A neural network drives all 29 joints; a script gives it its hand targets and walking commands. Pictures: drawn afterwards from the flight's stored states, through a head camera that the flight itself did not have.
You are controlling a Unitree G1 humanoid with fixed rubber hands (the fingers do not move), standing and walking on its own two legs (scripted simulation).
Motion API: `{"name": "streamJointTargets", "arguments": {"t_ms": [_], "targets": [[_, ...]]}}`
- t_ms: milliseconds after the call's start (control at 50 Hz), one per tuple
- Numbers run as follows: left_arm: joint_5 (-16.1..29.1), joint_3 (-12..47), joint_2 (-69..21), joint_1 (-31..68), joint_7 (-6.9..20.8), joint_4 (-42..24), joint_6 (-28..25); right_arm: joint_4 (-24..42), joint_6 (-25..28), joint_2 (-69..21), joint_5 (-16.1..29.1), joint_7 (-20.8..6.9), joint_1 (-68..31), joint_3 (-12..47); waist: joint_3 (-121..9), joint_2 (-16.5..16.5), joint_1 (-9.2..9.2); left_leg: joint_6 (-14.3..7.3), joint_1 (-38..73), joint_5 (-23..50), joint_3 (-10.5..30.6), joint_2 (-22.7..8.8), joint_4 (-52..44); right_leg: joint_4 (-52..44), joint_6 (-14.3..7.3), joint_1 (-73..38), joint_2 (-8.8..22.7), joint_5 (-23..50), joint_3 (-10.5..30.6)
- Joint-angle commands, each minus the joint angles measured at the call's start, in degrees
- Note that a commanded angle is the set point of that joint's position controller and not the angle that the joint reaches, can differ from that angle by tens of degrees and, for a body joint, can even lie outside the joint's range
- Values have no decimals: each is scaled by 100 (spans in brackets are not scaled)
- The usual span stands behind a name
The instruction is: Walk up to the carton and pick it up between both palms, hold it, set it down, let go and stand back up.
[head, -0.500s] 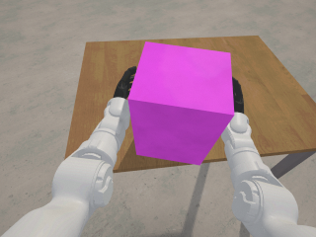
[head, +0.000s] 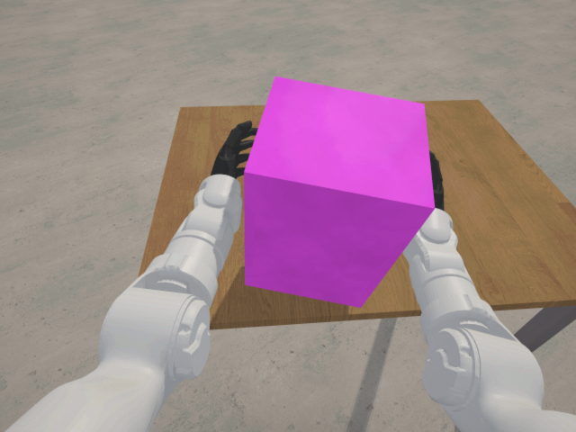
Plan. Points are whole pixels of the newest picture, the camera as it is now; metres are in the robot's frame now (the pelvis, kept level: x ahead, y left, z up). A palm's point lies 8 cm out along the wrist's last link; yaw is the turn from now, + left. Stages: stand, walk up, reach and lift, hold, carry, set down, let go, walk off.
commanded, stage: reach and lift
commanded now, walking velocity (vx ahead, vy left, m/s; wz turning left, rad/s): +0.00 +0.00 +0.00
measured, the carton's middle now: (323, 206) +0.42 -0.05 +0.11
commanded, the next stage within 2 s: none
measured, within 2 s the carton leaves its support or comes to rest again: neither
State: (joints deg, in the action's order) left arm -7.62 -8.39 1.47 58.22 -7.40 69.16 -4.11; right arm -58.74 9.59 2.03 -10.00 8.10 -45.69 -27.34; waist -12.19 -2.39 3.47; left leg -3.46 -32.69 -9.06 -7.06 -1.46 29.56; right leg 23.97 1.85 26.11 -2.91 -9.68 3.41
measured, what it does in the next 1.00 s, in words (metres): stands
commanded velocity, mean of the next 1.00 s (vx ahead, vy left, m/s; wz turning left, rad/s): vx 0.00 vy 0.00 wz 0.00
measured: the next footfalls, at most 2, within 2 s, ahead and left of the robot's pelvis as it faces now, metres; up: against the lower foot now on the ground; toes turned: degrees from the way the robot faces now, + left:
none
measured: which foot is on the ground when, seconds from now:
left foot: down 0.00-1.00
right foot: down 0.00-1.00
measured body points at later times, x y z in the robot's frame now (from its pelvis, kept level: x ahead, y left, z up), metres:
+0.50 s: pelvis -0.01 -0.01 +0.00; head -0.07 +0.02 +0.45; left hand +0.40 +0.11 +0.21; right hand +0.39 -0.17 +0.16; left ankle +0.06 +0.06 -0.73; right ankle +0.02 -0.14 -0.73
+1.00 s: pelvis -0.02 -0.01 +0.00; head -0.08 +0.03 +0.45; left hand +0.39 +0.13 +0.23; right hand +0.39 -0.15 +0.17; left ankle +0.06 +0.06 -0.73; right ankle +0.02 -0.14 -0.73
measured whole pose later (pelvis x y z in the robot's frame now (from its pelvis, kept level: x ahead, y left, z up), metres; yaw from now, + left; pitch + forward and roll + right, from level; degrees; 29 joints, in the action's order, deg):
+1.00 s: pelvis -0.02 -0.01 +0.00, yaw +1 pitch -4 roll -3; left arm -10.5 -8.4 0.3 57.6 -8.3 45.2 34.1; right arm -58.0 -11.5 2.5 -0.2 6.1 -48.5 -24.6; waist -5.4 2.1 -0.8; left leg -3.5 -15.2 -9.3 -7.0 -1.5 28.1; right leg 23.5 1.6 9.1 -3.0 -10.4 3.4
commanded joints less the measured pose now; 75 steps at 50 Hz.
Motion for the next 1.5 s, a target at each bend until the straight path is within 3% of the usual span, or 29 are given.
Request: {"name": "streamJointTargets", "arguments": {"t_ms": [0,60,160,220,260,300,380,400,440,460,480,500,560,620,660,700,720,800,820,840,980,1000,1080,1140,1180,1240,1380,1420,1480], "targets": [[-194,690,-3387,4451,647,-1760,-137,938,290,-2993,165,-1094,-5589,2447,-3802,588,35,605,4531,1966,974,-383,-618,-461,-137,-438,-24,1021,-879],[-87,916,-3608,4526,622,-2395,119,958,135,-2912,419,-1159,-5555,2536,-3818,181,-91,717,4847,2522,955,-407,-525,-452,-234,-421,-61,1011,-870],[-69,841,-3634,4629,591,-2577,593,1131,-139,-2916,681,-1136,-5939,2591,-3687,166,-159,664,4944,2420,881,-342,-550,-519,-171,-552,-80,887,-793],[-19,868,-3694,4814,537,-3095,959,1084,-310,-2550,739,-1169,-6234,2285,-3364,159,-79,747,4987,2000,1021,-457,-730,-551,-175,-678,-38,567,-774],[-328,368,-3369,4284,670,-2343,1321,1107,-555,-2473,742,-1126,-6358,2119,-2212,579,-198,528,4552,1150,868,-351,-975,-681,-167,-813,-31,234,-748],[-290,472,-3510,4361,645,-2531,1679,1060,-661,-2323,854,-1169,-6708,2058,-1988,382,-289,536,4496,626,929,-375,-1117,-650,-173,-903,65,-97,-701],[-195,566,-3685,4555,574,-2982,2023,1542,-754,-2216,944,-1285,-7338,1953,-2240,279,-400,578,4645,556,1098,-422,-1179,-636,-197,-815,1,-233,-705],[-374,214,-3348,4376,630,-2672,2114,1553,-834,-2252,870,-1275,-7370,1856,-1732,549,-479,464,4379,122,1046,-416,-1285,-656,-141,-869,64,-333,-644],[-247,345,-3511,4367,602,-3086,2135,1811,-844,-2492,970,-1266,-7314,2054,-2201,498,-608,414,4436,541,896,-278,-1196,-674,-145,-1092,-25,-53,-622],[-279,264,-3465,4333,667,-2758,2216,1577,-897,-2366,903,-1259,-7247,1972,-1895,542,-484,394,4312,273,927,-326,-1247,-733,-124,-945,10,-322,-639],[-125,485,-3504,4561,637,-3135,2252,1833,-903,-2433,891,-1260,-7413,1929,-2281,538,-347,467,4417,363,979,-330,-1216,-607,-112,-1133,22,-118,-659],[-17,678,-3709,4458,618,-3261,2292,2090,-886,-2529,996,-1241,-7510,2114,-2617,320,-406,495,4573,770,902,-286,-1121,-587,-148,-1180,-8,138,-661],[-6,743,-3741,4436,666,-3016,2430,1978,-1015,-2392,876,-1207,-7505,1788,-1990,351,-200,515,4223,120,969,-313,-1197,-689,-175,-888,-15,-286,-692],[-4,989,-3971,4565,576,-3206,2631,1882,-1030,-2132,1036,-1267,-7753,1784,-2170,-78,-160,669,4362,89,1118,-440,-1230,-589,-169,-817,0,-466,-743],[-70,944,-3980,4412,563,-3268,2772,1659,-1125,-2116,1106,-1294,-7697,1851,-2059,-146,-272,638,4469,325,1078,-447,-1229,-685,-169,-823,-5,-422,-719],[-8,1170,-3957,4474,530,-3521,2925,1451,-1242,-1797,1202,-1381,-7587,1743,-1911,-268,-64,762,4400,-35,1353,-624,-1400,-455,-85,-1009,96,-364,-714],[-140,960,-3753,4415,576,-3352,2990,1471,-1276,-1792,1092,-1375,-7628,1550,-1567,-36,-70,685,4262,-416,1309,-613,-1487,-535,-81,-1086,125,-448,-677],[58,1302,-4076,4155,458,-3585,3160,1993,-1282,-1951,1333,-1396,-7900,1954,-2335,-251,-238,736,4586,425,1260,-549,-1186,-542,-142,-988,33,-195,-656],[32,1289,-4000,4028,474,-3751,3277,2018,-1344,-1749,1376,-1399,-7763,1899,-2253,-253,-151,839,4642,593,1330,-573,-1162,-569,-142,-957,66,-240,-665],[13,1120,-3833,4050,517,-3521,3299,1983,-1426,-2020,1400,-1360,-7811,2045,-1859,-37,-282,658,4455,260,1148,-457,-1229,-688,-144,-1045,83,-352,-615],[322,1435,-4045,3977,366,-4118,3548,3023,-1679,-2328,2016,-1277,-8420,2921,-2674,183,-607,612,4657,917,1179,-436,-988,-714,-162,-1001,-46,-259,-596],[315,1542,-4089,3958,368,-4136,3629,2831,-1717,-2175,2047,-1279,-8225,2830,-2509,71,-463,711,4740,939,1269,-509,-1027,-709,-174,-913,-41,-317,-636],[410,1643,-4044,3856,398,-4360,3819,3268,-1890,-2320,2287,-1165,-8320,3177,-2626,213,-526,599,4811,1007,1163,-418,-941,-766,-136,-1096,-49,-297,-563],[393,1590,-4037,3759,447,-4055,3991,3042,-1984,-2111,2201,-1152,-8412,2962,-2147,370,-360,588,4579,509,1235,-492,-1118,-769,-140,-1057,-43,-479,-555],[219,1222,-3791,3557,474,-3897,4102,2971,-2096,-2154,2230,-1148,-8438,3063,-1807,506,-530,480,4417,402,1170,-470,-1173,-808,-131,-1187,-8,-523,-461],[392,1403,-3844,3989,470,-4259,4124,3058,-2169,-2233,2398,-1123,-8448,3076,-2074,194,-444,511,4455,568,1109,-401,-1075,-798,-195,-1157,-34,-439,-444],[586,1760,-4025,4163,363,-4812,4213,3391,-2203,-2199,2710,-1169,-8601,3217,-2644,145,-462,670,4697,1207,1256,-496,-926,-709,-187,-1174,-105,-193,-511],[539,1778,-4057,4141,348,-4757,4217,3428,-2225,-2370,2728,-1138,-8621,3391,-2601,77,-518,651,4746,1486,1160,-423,-797,-755,-179,-1105,-132,-155,-518],[524,1812,-4005,3863,375,-4496,4361,3265,-2310,-2068,2705,-1102,-8492,3218,-2207,-79,-363,663,4576,1172,1168,-433,-884,-832,-204,-1032,-70,-283,-468]]}}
